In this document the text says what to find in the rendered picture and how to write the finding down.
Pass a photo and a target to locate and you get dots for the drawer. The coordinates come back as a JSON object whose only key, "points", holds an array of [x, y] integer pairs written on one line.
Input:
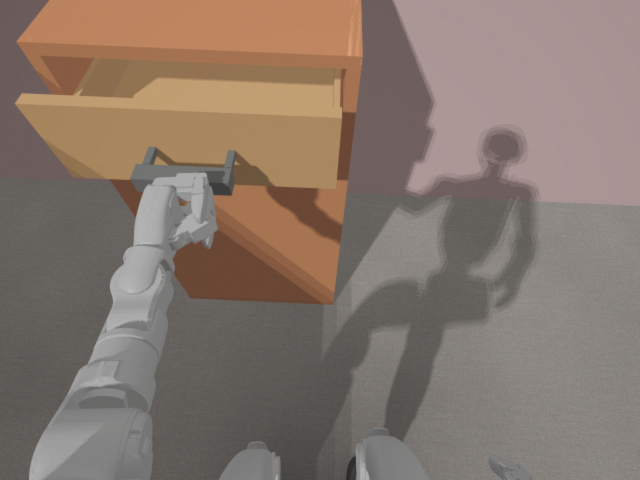
{"points": [[283, 122]]}

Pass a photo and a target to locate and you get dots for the left robot hand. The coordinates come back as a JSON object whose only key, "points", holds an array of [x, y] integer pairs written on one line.
{"points": [[159, 211]]}

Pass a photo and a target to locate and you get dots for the cabinet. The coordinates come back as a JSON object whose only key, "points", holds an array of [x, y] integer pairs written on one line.
{"points": [[273, 244]]}

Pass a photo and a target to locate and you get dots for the handle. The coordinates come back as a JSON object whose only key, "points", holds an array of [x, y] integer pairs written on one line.
{"points": [[220, 179]]}

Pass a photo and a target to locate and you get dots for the left robot thigh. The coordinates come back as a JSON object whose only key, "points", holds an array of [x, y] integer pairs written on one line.
{"points": [[253, 464]]}

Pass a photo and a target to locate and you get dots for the right robot hand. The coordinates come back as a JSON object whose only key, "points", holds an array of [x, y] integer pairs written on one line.
{"points": [[507, 470]]}

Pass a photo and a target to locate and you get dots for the robot left shin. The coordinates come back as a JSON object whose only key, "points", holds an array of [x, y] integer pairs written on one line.
{"points": [[256, 445]]}

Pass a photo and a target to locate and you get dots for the robot left upper arm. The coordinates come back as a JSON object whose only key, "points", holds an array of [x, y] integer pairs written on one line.
{"points": [[97, 444]]}

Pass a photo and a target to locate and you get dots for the left robot forearm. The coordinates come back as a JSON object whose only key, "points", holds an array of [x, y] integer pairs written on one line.
{"points": [[120, 372]]}

